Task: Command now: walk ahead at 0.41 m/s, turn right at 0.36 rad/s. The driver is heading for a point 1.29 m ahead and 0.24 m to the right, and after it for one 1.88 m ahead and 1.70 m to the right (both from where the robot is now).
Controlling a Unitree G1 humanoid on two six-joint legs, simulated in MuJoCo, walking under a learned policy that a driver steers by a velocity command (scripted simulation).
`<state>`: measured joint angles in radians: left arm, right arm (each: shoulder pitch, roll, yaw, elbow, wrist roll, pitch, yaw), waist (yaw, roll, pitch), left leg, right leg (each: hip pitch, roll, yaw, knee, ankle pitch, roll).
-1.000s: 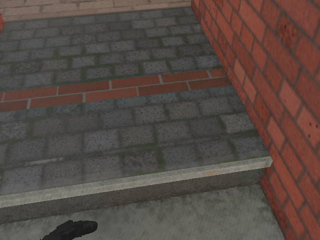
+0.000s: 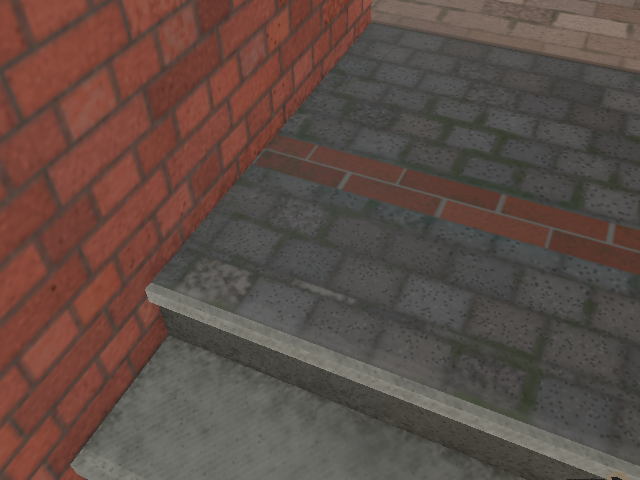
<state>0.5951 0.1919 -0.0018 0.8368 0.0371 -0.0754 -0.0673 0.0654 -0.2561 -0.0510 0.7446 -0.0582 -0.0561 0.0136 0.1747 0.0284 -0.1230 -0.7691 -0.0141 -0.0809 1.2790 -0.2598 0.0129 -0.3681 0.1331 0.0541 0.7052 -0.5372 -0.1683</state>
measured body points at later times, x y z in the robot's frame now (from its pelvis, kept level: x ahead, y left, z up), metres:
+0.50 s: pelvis +0.21 -0.02 +0.02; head +0.21 -0.02 +0.47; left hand +0.48 +0.07 -0.05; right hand +0.05 -0.19 -0.13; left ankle +0.04 +0.12 -0.71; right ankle +0.33 -0.16 -0.48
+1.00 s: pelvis +0.51 -0.10 +0.21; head +0.52 -0.09 +0.66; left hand +0.53 +0.08 +0.05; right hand +0.71 -0.36 +0.17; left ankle +0.67 -0.08 -0.37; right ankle +0.34 -0.15 -0.53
